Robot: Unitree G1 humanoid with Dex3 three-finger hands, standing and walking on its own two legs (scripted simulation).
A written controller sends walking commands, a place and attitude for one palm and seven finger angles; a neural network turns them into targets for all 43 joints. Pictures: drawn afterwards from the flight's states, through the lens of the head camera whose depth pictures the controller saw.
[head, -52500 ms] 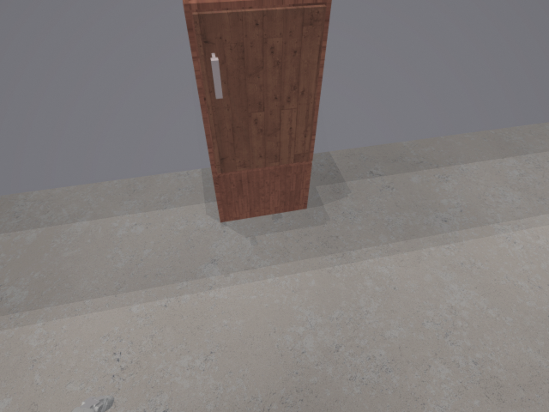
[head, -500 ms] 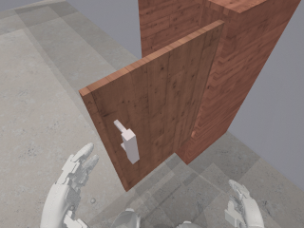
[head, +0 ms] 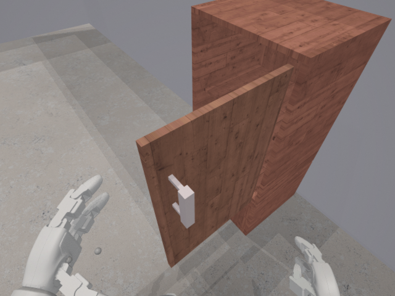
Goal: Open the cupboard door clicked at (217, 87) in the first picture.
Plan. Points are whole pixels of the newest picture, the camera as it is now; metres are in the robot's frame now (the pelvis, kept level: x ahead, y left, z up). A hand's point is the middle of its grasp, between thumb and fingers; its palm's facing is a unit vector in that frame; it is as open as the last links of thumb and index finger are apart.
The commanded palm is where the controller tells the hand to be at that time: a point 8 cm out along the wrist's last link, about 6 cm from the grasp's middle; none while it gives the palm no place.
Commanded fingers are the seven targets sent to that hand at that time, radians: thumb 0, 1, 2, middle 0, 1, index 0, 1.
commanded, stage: draw the hand back to the body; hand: left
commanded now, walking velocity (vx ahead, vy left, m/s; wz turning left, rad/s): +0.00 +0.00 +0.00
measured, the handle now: (180, 201) +0.30 +0.07 +0.04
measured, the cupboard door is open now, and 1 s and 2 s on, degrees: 92 92 92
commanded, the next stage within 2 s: step back with the hand held close in 1.06 s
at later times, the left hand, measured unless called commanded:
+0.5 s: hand (41, 196) +0.22 +0.25 +0.18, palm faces +0.34 -0.85 -0.41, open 11.2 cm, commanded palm +0.17 +0.30 +0.20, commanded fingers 0.00 0.62 0.78 -0.19 -0.30 -0.19 -0.30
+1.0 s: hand (43, 181) +0.23 +0.24 +0.20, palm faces +0.41 -0.82 -0.40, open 7.5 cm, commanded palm +0.18 +0.28 +0.23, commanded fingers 0.00 0.90 0.90 -0.20 -0.30 -0.20 -0.30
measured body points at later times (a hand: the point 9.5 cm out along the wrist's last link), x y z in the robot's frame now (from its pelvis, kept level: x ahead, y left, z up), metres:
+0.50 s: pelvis +0.03 +0.02 +0.05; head +0.02 +0.00 +0.50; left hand +0.19 +0.29 +0.20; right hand +0.21 -0.20 -0.03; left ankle +0.03 +0.10 -0.68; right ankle -0.02 -0.12 -0.68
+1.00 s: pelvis +0.03 -0.01 +0.06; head +0.02 -0.03 +0.51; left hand +0.20 +0.28 +0.22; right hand +0.21 -0.24 -0.03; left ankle +0.03 +0.10 -0.68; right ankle -0.02 -0.12 -0.68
